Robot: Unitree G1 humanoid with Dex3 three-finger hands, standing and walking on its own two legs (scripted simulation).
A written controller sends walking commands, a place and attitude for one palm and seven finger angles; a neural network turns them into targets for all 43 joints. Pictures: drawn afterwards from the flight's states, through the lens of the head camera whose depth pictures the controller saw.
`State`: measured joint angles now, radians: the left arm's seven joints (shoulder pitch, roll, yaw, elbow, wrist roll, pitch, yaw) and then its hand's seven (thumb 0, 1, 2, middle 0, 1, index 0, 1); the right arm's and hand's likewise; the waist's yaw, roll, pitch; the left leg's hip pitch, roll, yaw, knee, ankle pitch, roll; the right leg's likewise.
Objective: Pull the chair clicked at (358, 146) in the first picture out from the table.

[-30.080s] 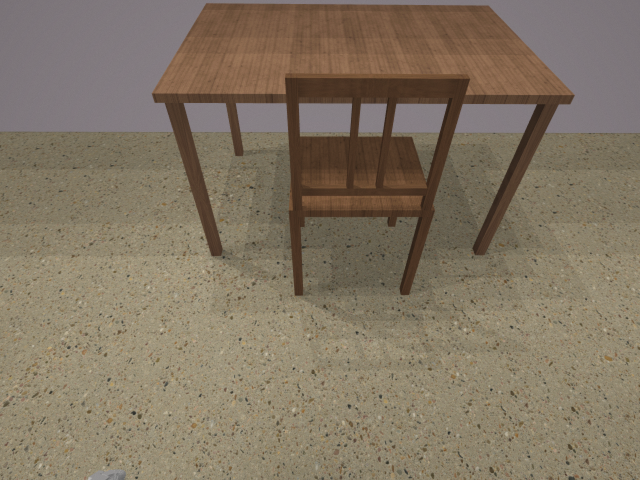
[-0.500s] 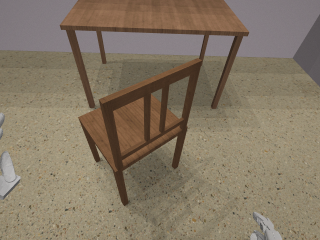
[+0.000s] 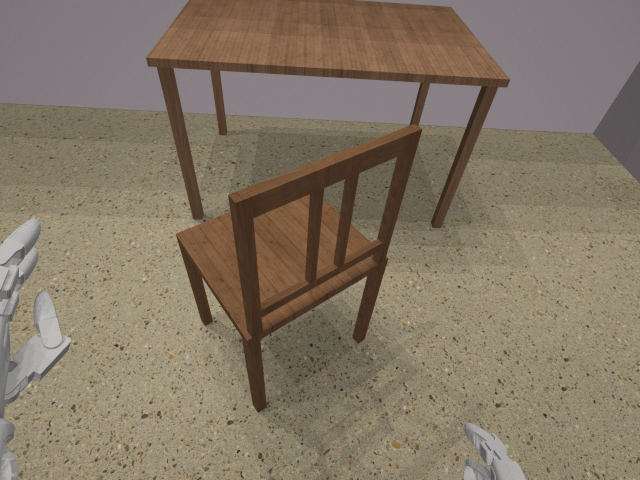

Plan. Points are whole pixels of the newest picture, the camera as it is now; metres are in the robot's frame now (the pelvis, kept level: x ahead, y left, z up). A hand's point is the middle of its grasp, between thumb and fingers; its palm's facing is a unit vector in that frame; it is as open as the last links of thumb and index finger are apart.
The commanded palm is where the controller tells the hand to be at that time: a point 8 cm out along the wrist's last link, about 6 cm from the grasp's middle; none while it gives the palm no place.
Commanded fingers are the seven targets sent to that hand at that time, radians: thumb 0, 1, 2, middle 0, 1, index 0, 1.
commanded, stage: let the arm hang, fingers relaxed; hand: left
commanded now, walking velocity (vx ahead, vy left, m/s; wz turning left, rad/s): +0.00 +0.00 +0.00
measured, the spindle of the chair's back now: (313, 238) +0.59 +0.04 -0.10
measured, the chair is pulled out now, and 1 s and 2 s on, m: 0.56 0.56 0.56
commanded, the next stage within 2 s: look to check the result in 1.08 s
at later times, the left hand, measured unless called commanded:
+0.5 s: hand out of the picture -0.02 +0.18 -0.17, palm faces +0.05 -0.97 -0.24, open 7.1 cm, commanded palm none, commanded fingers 0.00 0.90 0.90 -0.20 -0.30 -0.20 -0.30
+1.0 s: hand out of the picture -0.01 +0.12 -0.18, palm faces +0.06 -0.99 -0.15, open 7.3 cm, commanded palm none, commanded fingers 0.00 0.90 0.90 -0.20 -0.30 -0.20 -0.30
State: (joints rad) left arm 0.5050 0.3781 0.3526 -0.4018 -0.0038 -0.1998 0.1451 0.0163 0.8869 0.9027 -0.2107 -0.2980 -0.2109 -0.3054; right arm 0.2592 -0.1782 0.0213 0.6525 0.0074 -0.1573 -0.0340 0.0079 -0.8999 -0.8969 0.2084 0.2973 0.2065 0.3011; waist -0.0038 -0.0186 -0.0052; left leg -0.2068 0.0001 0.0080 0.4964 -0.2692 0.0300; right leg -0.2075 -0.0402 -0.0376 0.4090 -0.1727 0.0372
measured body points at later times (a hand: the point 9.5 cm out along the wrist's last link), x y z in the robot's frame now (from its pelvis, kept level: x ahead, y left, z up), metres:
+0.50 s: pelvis +0.00 -0.02 +0.00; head +0.01 -0.02 +0.45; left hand -0.02 +0.23 -0.15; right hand +0.01 -0.25 -0.15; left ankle +0.00 +0.10 -0.74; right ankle +0.02 -0.15 -0.74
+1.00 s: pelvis +0.00 -0.03 +0.00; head +0.00 -0.03 +0.45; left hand -0.01 +0.17 -0.16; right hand -0.02 -0.24 -0.16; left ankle +0.00 +0.10 -0.74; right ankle +0.02 -0.15 -0.74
